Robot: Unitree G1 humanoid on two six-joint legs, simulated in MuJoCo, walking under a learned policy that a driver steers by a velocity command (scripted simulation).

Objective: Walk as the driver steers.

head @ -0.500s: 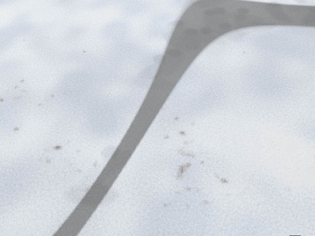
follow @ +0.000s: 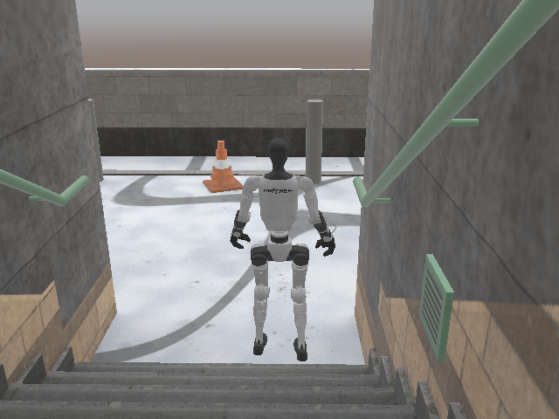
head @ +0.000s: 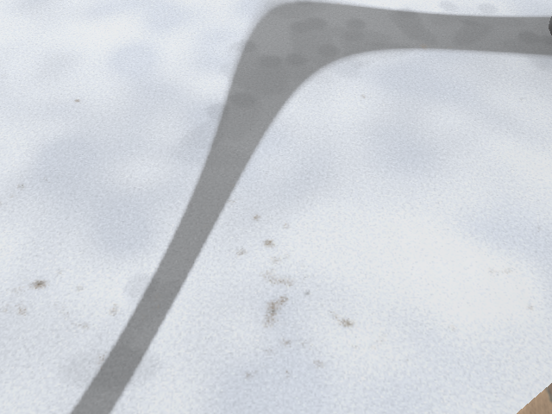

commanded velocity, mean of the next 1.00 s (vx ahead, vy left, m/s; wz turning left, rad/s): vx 0.46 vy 0.00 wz -0.10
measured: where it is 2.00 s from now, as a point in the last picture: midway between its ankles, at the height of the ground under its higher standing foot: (261, 203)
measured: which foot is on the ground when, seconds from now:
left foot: down 0.00-0.14, up 0.16-0.58, down 0.60-1.00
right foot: down 0.00-0.58, up 0.60-1.00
